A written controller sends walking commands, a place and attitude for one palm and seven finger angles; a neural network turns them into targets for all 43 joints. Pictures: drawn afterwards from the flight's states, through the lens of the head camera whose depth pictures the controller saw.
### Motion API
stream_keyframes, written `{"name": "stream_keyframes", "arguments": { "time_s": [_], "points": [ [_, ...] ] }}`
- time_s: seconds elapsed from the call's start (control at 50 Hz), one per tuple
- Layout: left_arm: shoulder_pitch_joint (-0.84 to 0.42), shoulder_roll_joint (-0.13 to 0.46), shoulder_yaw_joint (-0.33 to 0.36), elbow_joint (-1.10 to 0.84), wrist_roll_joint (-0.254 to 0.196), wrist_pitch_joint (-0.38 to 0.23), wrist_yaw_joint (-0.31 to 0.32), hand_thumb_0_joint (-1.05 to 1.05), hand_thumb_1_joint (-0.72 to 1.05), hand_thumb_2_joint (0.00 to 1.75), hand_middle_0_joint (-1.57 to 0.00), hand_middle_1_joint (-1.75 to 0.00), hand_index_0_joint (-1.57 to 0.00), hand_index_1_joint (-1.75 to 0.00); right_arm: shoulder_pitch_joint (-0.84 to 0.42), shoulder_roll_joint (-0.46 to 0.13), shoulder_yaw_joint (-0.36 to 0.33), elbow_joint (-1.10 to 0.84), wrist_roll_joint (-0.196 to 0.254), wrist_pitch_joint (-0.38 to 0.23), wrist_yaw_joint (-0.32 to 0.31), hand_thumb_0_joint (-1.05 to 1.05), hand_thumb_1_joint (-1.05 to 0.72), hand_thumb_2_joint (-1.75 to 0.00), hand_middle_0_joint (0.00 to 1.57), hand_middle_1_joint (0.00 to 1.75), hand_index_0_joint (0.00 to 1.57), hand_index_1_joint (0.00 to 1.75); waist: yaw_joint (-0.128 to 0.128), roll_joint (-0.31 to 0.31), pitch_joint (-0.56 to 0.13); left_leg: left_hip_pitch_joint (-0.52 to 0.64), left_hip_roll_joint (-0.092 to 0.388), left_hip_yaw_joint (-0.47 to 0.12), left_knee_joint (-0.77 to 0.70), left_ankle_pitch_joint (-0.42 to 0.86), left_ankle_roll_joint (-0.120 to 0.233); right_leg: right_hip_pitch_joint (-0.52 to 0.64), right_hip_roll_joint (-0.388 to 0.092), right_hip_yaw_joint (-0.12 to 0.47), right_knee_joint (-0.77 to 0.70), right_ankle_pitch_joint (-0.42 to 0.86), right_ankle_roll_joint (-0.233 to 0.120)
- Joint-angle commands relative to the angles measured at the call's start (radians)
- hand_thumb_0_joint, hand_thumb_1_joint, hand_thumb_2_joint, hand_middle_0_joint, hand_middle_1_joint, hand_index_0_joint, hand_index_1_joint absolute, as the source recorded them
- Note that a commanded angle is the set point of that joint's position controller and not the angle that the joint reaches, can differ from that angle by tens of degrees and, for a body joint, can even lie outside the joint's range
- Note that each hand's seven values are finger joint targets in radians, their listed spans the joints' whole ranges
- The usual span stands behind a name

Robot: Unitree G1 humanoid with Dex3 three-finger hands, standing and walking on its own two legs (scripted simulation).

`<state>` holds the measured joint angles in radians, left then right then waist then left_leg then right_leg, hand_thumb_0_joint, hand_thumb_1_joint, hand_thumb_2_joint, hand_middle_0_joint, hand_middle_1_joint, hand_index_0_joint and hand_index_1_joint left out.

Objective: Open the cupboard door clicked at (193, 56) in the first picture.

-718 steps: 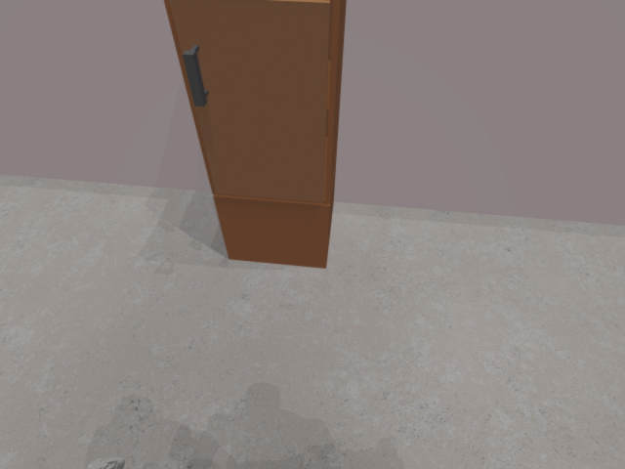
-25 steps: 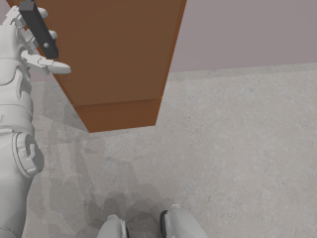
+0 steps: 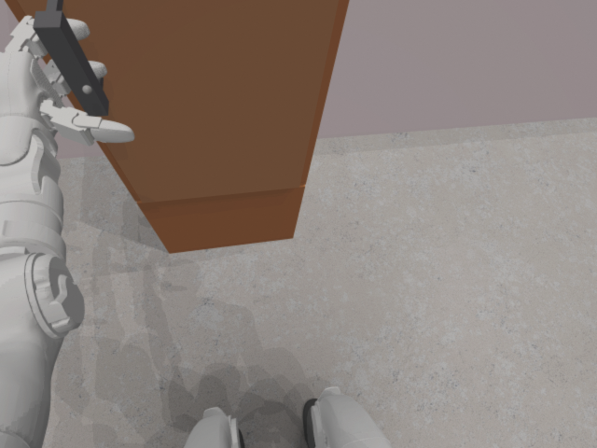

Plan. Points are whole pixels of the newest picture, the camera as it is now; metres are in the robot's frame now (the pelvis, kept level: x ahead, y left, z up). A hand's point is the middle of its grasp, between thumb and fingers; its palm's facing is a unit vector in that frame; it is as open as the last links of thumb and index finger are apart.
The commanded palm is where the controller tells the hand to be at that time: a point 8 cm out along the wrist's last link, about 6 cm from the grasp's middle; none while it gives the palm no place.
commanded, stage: close the thumb around the handle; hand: left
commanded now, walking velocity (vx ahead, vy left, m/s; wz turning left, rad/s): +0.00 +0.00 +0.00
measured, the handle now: (78, 57) +0.59 +0.21 +0.10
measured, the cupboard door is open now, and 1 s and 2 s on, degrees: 0 1 21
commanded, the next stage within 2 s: pull the door open along its arc in 0.68 s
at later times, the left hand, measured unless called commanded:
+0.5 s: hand (92, 90) +0.54 +0.19 +0.09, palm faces +0.03 -1.00 -0.02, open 7.1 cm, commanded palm +0.53 +0.22 +0.09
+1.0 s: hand (97, 93) +0.54 +0.18 +0.09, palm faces +0.04 -1.00 -0.02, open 5.9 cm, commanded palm +0.49 +0.22 +0.09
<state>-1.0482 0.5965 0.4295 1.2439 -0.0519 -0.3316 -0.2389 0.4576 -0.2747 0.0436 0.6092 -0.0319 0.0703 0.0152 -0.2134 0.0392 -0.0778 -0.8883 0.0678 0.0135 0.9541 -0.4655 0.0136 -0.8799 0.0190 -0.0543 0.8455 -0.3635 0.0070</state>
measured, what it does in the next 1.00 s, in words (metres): stands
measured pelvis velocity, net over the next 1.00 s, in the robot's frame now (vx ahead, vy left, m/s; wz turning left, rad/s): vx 0.00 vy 0.00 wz -0.01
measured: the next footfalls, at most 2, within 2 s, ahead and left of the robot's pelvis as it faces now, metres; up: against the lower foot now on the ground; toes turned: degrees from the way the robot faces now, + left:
none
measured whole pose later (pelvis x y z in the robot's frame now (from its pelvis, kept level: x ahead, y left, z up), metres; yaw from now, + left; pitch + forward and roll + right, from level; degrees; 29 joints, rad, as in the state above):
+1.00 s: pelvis +0.00 +0.00 +0.00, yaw -1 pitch +22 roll -3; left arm -0.98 0.56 0.44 1.18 -0.07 -0.33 -0.21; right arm 0.46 -0.28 0.04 0.60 -0.03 0.07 0.02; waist -0.21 0.04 -0.09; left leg -0.86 0.07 0.03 0.93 -0.46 0.01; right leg -0.87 0.02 -0.04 0.84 -0.36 0.00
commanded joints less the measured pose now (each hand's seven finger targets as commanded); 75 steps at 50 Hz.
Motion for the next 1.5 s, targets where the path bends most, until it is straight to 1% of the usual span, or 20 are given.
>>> {"name": "stream_keyframes", "arguments": {
  "time_s": [0.0,0.1,0.14,0.22,0.28,0.46,0.6,0.74,0.78,0.84,0.94,1.0,1.04,1.2,1.22,1.24,1.26,1.3,1.4,1.48],
  "points": [
    [-0.458,0.224,0.009,-0.193,-0.014,-0.059,0.006,0.0,-0.39,0.35,-0.31,-1.21,-0.31,-1.21,0.207,-0.186,-0.067,-0.019,-0.003,-0.005,-0.013,0.0,-0.9,-0.9,0.2,0.3,0.2,0.3,-0.023,0.119,-0.487,0.347,-0.038,-0.052,-0.077,0.482,0.013,0.23,0.042,0.009,-0.053,0.377,-0.019],
    [-0.482,0.264,0.03,-0.211,0.003,-0.077,0.018,0.0,-0.11,0.47,-0.33,-1.24,-0.33,-1.24,0.205,-0.185,-0.065,-0.019,-0.007,-0.009,-0.013,0.0,-0.9,-0.9,0.2,0.3,0.2,0.3,-0.016,0.145,-0.508,0.344,-0.04,-0.054,-0.071,0.482,0.011,0.238,0.039,0.013,-0.043,0.378,-0.02],
    [-0.486,0.236,0.013,-0.254,-0.003,-0.096,0.016,0.0,0.0,0.52,-0.34,-1.25,-0.34,-1.25,0.202,-0.181,-0.068,-0.023,-0.008,-0.012,-0.01,0.0,-0.9,-0.9,0.2,0.3,0.2,0.3,-0.01,0.192,-0.552,0.411,-0.036,-0.062,-0.066,0.547,0.003,0.221,0.04,0.008,-0.036,0.396,-0.024],
    [-0.458,0.194,-0.006,-0.192,-0.015,-0.075,0.012,0.0,0.23,0.61,-0.35,-1.28,-0.35,-1.28,0.202,-0.183,-0.067,-0.017,-0.004,-0.007,-0.008,0.0,-0.9,-0.9,0.2,0.3,0.2,0.3,-0.024,0.117,-0.489,0.369,-0.036,-0.064,-0.071,0.517,0.009,0.218,0.044,0.003,-0.044,0.385,-0.023],
    [-0.465,0.23,0.009,-0.18,-0.006,-0.06,0.017,0.0,0.4,0.68,-0.36,-1.3,-0.36,-1.3,0.197,-0.186,-0.064,-0.02,-0.002,-0.005,-0.013,0.0,-0.9,-0.9,0.2,0.3,0.2,0.3,-0.023,0.106,-0.467,0.326,-0.04,-0.055,-0.077,0.467,0.013,0.229,0.039,0.009,-0.048,0.37,-0.019],
    [-0.516,0.213,-0.012,-0.176,0.0,-0.081,0.024,0.0,0.9,0.9,-0.4,-1.35,-0.4,-1.35,0.202,-0.185,-0.062,-0.009,-0.008,-0.017,-0.014,0.0,-0.9,-0.9,0.2,0.3,0.2,0.3,-0.038,0.146,-0.506,0.365,-0.038,-0.065,-0.061,0.477,0.008,0.186,0.039,0.008,-0.038,0.345,-0.019],
    [-0.518,0.244,0.013,-0.202,0.006,-0.071,0.037,0.0,0.9,0.9,-0.4,-1.35,-0.4,-1.35,0.211,-0.188,-0.064,-0.014,-0.011,-0.014,-0.013,0.0,-0.9,-0.9,0.2,0.3,0.2,0.3,-0.03,0.129,-0.534,0.349,-0.038,-0.064,-0.063,0.49,0.01,0.225,0.038,0.01,-0.036,0.375,-0.018],
    [-0.503,0.215,-0.008,-0.217,0.007,-0.082,0.038,0.0,0.9,0.9,-0.4,-1.35,-0.4,-1.35,0.211,-0.185,-0.066,-0.009,-0.01,-0.011,-0.009,0.0,-0.9,-0.9,0.2,0.3,0.2,0.3,-0.032,0.139,-0.523,0.365,-0.037,-0.062,-0.068,0.495,0.01,0.216,0.04,0.009,-0.041,0.378,-0.019],
    [-0.486,0.258,0.018,-0.187,0.015,-0.077,0.036,0.0,0.9,0.9,-0.4,-1.35,-0.4,-1.35,0.212,-0.189,-0.064,-0.009,-0.008,-0.01,-0.011,0.0,-0.9,-0.9,0.2,0.3,0.2,0.3,-0.022,0.118,-0.499,0.324,-0.04,-0.056,-0.071,0.454,0.013,0.237,0.039,0.014,-0.046,0.363,-0.018],
    [-0.414,0.241,0.021,-0.217,0.004,-0.08,0.021,0.0,0.9,0.9,-0.4,-1.35,-0.4,-1.35,0.204,-0.184,-0.066,-0.028,-0.005,-0.011,-0.011,0.0,-0.9,-0.9,0.2,0.3,0.2,0.3,0.002,0.145,-0.541,0.346,-0.044,-0.045,-0.077,0.483,0.013,0.271,0.039,0.016,-0.043,0.399,-0.021],
    [-0.262,0.203,0.03,-0.28,-0.036,-0.074,0.004,0.0,0.9,0.9,-0.4,-1.35,-0.4,-1.35,0.184,-0.179,-0.074,-0.059,0.004,-0.006,-0.007,0.0,-0.9,-0.9,0.2,0.3,0.2,0.3,0.044,0.098,-0.552,0.34,-0.045,-0.029,-0.097,0.519,0.013,0.351,0.039,0.017,-0.045,0.467,-0.021],
    [-0.132,0.15,0.02,-0.316,-0.066,-0.061,-0.003,0.0,0.9,0.9,-0.4,-1.35,-0.4,-1.35,0.161,-0.171,-0.08,-0.083,0.014,-0.001,-0.002,0.0,-0.9,-0.9,0.2,0.3,0.2,0.3,0.068,0.05,-0.519,0.309,-0.049,-0.01,-0.115,0.521,0.017,0.414,0.04,0.019,-0.054,0.517,-0.022],
    [-0.068,0.131,0.015,-0.424,-0.079,-0.068,0.001,0.0,0.9,0.9,-0.4,-1.35,-0.4,-1.35,0.142,-0.167,-0.088,-0.101,0.021,-0.002,0.001,0.0,-0.9,-0.9,0.2,0.3,0.2,0.3,0.093,0.088,-0.563,0.359,-0.047,-0.009,-0.125,0.592,0.013,0.436,0.035,0.019,-0.052,0.555,-0.025],
    [0.279,-0.09,-0.104,-0.694,-0.134,-0.033,0.045,0.0,0.9,0.9,-0.4,-1.35,-0.4,-1.35,0.05,-0.134,-0.103,-0.141,0.046,-0.024,0.023,0.0,-0.9,-0.9,0.2,0.3,0.2,0.3,0.14,0.016,-0.468,0.387,-0.044,0.014,-0.181,0.655,0.013,0.511,0.022,0.012,-0.078,0.62,-0.023],
    [0.281,-0.125,0.021,-0.796,-0.195,-0.03,0.194,0.0,0.9,0.9,-0.4,-1.35,-0.4,-1.35,0.011,-0.102,-0.105,-0.15,0.04,-0.041,0.027,0.0,-0.9,-0.9,0.2,0.3,0.2,0.3,0.21,0.04,-0.46,0.379,-0.051,0.015,-0.176,0.682,-0.001,0.507,0.03,-0.004,-0.092,0.605,-0.022],
    [0.371,-0.237,-0.069,-0.804,-0.171,-0.017,0.271,0.0,0.9,0.9,-0.4,-1.35,-0.4,-1.35,-0.001,-0.094,-0.102,-0.147,0.035,-0.055,0.037,0.0,-0.9,-0.9,0.2,0.3,0.2,0.3,0.191,0.028,-0.439,0.39,-0.047,0.015,-0.185,0.681,-0.011,0.496,0.029,-0.012,-0.089,0.582,-0.019],
    [0.416,-0.28,-0.078,-0.818,-0.157,-0.008,0.339,0.0,0.9,0.9,-0.4,-1.35,-0.4,-1.35,-0.003,-0.092,-0.106,-0.134,0.032,-0.065,0.044,0.0,-0.9,-0.9,0.2,0.3,0.2,0.3,0.182,-0.033,-0.414,0.383,-0.043,0.013,-0.187,0.676,-0.015,0.486,0.027,-0.02,-0.09,0.574,-0.017],
    [0.369,-0.303,-0.105,-0.904,-0.087,-0.006,0.465,0.0,0.9,0.9,-0.4,-1.35,-0.4,-1.35,-0.025,-0.09,-0.11,-0.124,0.016,-0.071,0.05,0.0,-0.9,-0.9,0.2,0.3,0.2,0.3,0.176,0.019,-0.427,0.402,-0.047,0.019,-0.184,0.662,-0.022,0.489,0.02,-0.014,-0.08,0.569,-0.021],
    [0.142,-0.431,-0.189,-0.832,0.076,0.022,0.756,0.0,0.9,0.9,-0.4,-1.35,-0.4,-1.35,-0.072,-0.064,-0.107,-0.069,-0.033,-0.074,0.031,0.0,-0.9,-0.9,0.2,0.3,0.2,0.3,0.128,-0.033,-0.378,0.362,-0.058,0.004,-0.176,0.503,-0.024,0.436,0.001,-0.009,-0.076,0.46,-0.022],
    [0.093,-0.503,-0.297,-0.778,0.17,0.014,0.802,0.0,0.9,0.9,-0.4,-1.35,-0.4,-1.35,-0.093,-0.052,-0.109,-0.05,-0.053,-0.079,0.013,0.0,-0.9,-0.9,0.2,0.3,0.2,0.3,0.108,-0.045,-0.405,0.374,-0.064,0.01,-0.168,0.436,-0.014,0.415,-0.006,0.002,-0.088,0.417,-0.023]
  ]
}}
